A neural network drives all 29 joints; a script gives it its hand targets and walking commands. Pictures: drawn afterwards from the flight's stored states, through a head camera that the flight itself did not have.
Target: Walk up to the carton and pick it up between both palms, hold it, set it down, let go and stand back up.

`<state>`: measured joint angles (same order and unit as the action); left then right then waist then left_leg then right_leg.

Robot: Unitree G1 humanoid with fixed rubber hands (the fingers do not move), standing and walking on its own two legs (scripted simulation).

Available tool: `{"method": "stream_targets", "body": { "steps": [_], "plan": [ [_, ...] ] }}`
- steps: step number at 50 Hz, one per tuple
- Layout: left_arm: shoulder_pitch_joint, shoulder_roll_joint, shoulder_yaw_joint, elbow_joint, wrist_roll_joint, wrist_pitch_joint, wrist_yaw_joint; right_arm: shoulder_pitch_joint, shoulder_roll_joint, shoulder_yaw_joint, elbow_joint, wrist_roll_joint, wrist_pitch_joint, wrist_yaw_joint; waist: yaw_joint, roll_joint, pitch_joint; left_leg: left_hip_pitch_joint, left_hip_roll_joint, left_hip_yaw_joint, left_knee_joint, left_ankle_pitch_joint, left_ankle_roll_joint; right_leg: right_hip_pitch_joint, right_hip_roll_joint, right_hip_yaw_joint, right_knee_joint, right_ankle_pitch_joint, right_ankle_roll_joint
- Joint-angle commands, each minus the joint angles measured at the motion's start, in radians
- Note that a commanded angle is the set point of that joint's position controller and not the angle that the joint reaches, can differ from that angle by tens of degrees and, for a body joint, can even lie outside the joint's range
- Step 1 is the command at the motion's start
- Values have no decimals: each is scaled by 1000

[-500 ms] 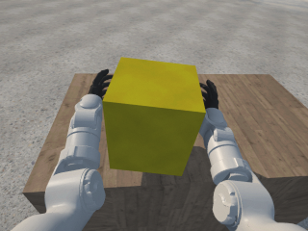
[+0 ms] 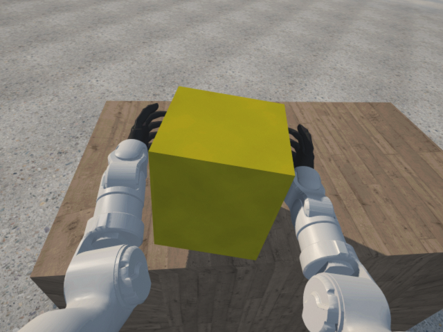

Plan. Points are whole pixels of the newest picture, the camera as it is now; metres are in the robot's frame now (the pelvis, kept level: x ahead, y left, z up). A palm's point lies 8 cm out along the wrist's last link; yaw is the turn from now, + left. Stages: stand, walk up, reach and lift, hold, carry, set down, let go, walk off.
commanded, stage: set down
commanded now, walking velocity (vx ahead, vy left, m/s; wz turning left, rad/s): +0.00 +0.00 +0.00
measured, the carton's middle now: (218, 175) +0.39 -0.02 +0.10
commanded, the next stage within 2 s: none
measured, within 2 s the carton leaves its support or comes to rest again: rests again in 1.42 s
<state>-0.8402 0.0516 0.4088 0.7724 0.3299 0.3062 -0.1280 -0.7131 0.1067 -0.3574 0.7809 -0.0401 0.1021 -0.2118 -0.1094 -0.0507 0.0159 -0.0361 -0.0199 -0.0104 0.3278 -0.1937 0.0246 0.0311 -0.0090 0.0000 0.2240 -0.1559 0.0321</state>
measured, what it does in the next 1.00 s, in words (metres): stands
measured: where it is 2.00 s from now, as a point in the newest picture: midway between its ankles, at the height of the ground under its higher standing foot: outside the picture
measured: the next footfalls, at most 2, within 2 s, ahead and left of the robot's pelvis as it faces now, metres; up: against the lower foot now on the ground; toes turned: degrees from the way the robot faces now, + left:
none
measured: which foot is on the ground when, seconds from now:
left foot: down 0.00-1.00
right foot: down 0.00-1.00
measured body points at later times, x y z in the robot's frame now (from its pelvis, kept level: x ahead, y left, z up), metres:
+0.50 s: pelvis +0.00 +0.00 +0.00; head -0.02 +0.03 +0.45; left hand +0.43 +0.13 +0.14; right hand +0.37 -0.17 +0.11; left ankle +0.00 +0.10 -0.75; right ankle -0.01 -0.14 -0.75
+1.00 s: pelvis +0.00 +0.00 +0.00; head -0.02 +0.03 +0.45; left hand +0.43 +0.13 +0.14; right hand +0.37 -0.17 +0.11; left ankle +0.00 +0.10 -0.75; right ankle -0.01 -0.14 -0.75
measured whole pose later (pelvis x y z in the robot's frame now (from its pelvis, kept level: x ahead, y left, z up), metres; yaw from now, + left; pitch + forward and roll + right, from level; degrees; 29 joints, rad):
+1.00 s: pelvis +0.00 +0.00 +0.00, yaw +0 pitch -5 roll -1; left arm -0.80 0.05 0.42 0.78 0.37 0.22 -0.18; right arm -0.65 0.19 -0.45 0.76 -0.18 -0.03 -0.19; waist -0.11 -0.05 0.05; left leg -0.04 -0.02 -0.01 0.33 -0.19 0.02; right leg 0.03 -0.01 0.00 0.22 -0.16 0.03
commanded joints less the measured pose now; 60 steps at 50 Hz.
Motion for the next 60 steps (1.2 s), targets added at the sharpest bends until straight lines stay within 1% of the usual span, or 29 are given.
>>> {"method": "stream_targets", "body": {
  "steps": [1, 4, 6, 7, 11, 13, 18, 21, 22, 23, 24, 25, 26, 27, 30, 33, 35, 40, 41, 44, 45, 46, 48, 52, 53, 56, 57, 58, 60],
  "plan": [
    [-567, -506, -284, -10, -53, -70, -169, -704, 498, 310, -277, -108, -85, 106, -58, 22, -362, 58, -24, 102, -34, 248, -42, 122, 46, -83, 39, 465, 49],
    [-573, -497, -266, -6, -43, -78, -170, -688, 492, 290, -256, -125, -91, 114, -51, 24, -348, 45, -17, 102, -42, 218, -38, 110, 45, -84, 36, 420, 46],
    [-559, -484, -260, -2, -35, -86, -173, -681, 511, 303, -266, -126, -96, 113, -35, 13, -366, 43, -23, 108, -37, 242, -36, 136, 40, -77, 44, 477, 51],
    [-542, -496, -278, -16, -41, -83, -174, -681, 502, 313, -290, -119, -104, 109, -50, 25, -398, 54, -20, 104, -32, 269, -40, 136, 43, -79, 51, 512, 49],
    [-553, -509, -286, -45, -37, -93, -168, -648, 495, 293, -268, -132, -116, 115, -54, 47, -381, 83, -17, 104, -31, 268, -50, 111, 45, -88, 40, 460, 43],
    [-529, -504, -269, 3, -29, -94, -174, -666, 504, 294, -289, -149, -121, 110, -54, 6, -375, 52, -18, 108, -36, 249, -37, 122, 46, -85, 43, 490, 51],
    [-533, -488, -243, -29, -14, -109, -175, -596, 507, 280, -232, -162, -126, 118, -38, 40, -341, 50, -16, 116, -39, 241, -39, 119, 40, -82, 43, 451, 51],
    [-512, -511, -264, 2, -24, -116, -175, -658, 508, 281, -301, -180, -151, 120, -45, 22, -401, 51, -12, 108, -39, 265, -39, 130, 43, -88, 52, 485, 49],
    [-487, -506, -250, 6, -4, -114, -174, -601, 500, 274, -258, -183, -153, 120, -48, 37, -362, 49, -16, 116, -38, 267, -44, 121, 43, -88, 46, 477, 50],
    [-487, -514, -260, -9, -5, -118, -174, -609, 507, 293, -279, -179, -160, 119, -35, 31, -387, 55, -16, 117, -35, 272, -42, 132, 43, -88, 48, 497, 54],
    [-510, -524, -266, -31, -11, -125, -170, -608, 520, 291, -273, -178, -166, 119, -40, 34, -401, 72, -8, 110, -31, 288, -47, 114, 48, -95, 49, 493, 49],
    [-488, -503, -238, 3, -5, -123, -172, -585, 499, 281, -257, -188, -161, 122, -27, 22, -363, 69, -11, 117, -39, 268, -40, 116, 42, -90, 42, 465, 51],
    [-488, -504, -236, 2, -3, -124, -173, -571, 495, 264, -227, -187, -162, 120, -44, 40, -353, 56, -13, 113, -42, 265, -41, 111, 43, -91, 42, 467, 48],
    [-498, -491, -239, 1, -1, -128, -174, -587, 510, 282, -249, -186, -167, 123, -24, 38, -356, 36, -12, 120, -47, 251, -39, 125, 39, -87, 44, 461, 50],
    [-493, -501, -241, -17, 5, -130, -171, -548, 489, 257, -224, -199, -169, 126, -49, 42, -345, 92, -5, 114, -32, 285, -47, 76, 47, -100, 38, 437, 45],
    [-438, -508, -213, 35, 21, -121, -177, -552, 485, 251, -224, -217, -170, 127, -29, 32, -301, 44, -13, 121, -36, 261, -44, 102, 45, -93, 41, 443, 48],
    [-444, -505, -218, 42, 20, -122, -180, -541, 477, 219, -213, -227, -173, 124, -53, 32, -284, 49, -8, 121, -48, 230, -43, 90, 46, -99, 31, 411, 48],
    [-449, -466, -156, 41, 45, -130, -186, -501, 480, 224, -188, -233, -171, 134, -14, 15, -249, 32, -9, 131, -56, 213, -27, 101, 38, -93, 34, 392, 54],
    [-446, -482, -182, 25, 40, -134, -186, -487, 478, 209, -193, -245, -181, 132, -40, 36, -263, 50, -4, 127, -60, 225, -38, 88, 44, -105, 33, 382, 48],
    [-440, -484, -182, 4, 46, -147, -180, -482, 483, 218, -193, -235, -199, 135, -25, 59, -292, 77, -1, 123, -46, 271, -45, 76, 43, -103, 34, 394, 45],
    [-454, -480, -179, 17, 45, -149, -183, -476, 486, 201, -181, -253, -193, 136, -33, 42, -285, 72, -2, 131, -52, 242, -41, 86, 41, -105, 33, 391, 48],
    [-445, -468, -156, 34, 54, -150, -182, -473, 480, 200, -184, -256, -193, 141, -15, 35, -264, 60, -1, 130, -56, 236, -35, 85, 39, -101, 34, 378, 49],
    [-438, -477, -143, 52, 64, -145, -187, -465, 477, 183, -170, -274, -193, 139, -32, 25, -237, 44, -3, 134, -65, 206, -32, 93, 40, -103, 33, 373, 53],
    [-430, -476, -137, 38, 73, -149, -187, -438, 461, 157, -154, -282, -204, 145, -26, 46, -218, 58, 2, 136, -64, 208, -36, 63, 40, -107, 23, 323, 42],
    [-421, -469, -140, 61, 73, -148, -186, -434, 450, 151, -155, -287, -203, 144, -37, 29, -193, 74, 0, 135, -67, 202, -34, 51, 42, -112, 13, 304, 45],
    [-409, -467, -135, 45, 85, -157, -185, -399, 454, 157, -149, -300, -216, 140, -34, 44, -217, 88, 1, 137, -59, 234, -38, 57, 42, -116, 22, 347, 44],
    [-408, -458, -110, 53, 99, -158, -184, -384, 456, 156, -117, -297, -214, 142, -11, 46, -182, 76, 2, 141, -63, 224, -33, 53, 37, -108, 19, 320, 50],
    [-408, -462, -114, 41, 94, -162, -185, -374, 465, 141, -130, -310, -219, 141, -26, 37, -186, 78, 5, 139, -62, 229, -36, 60, 41, -112, 22, 331, 48],
    [-410, -457, -101, 58, 101, -168, -184, -366, 460, 131, -115, -321, -222, 140, -20, 38, -168, 74, 7, 142, -66, 216, -35, 46, 38, -111, 17, 303, 47]
  ]
}}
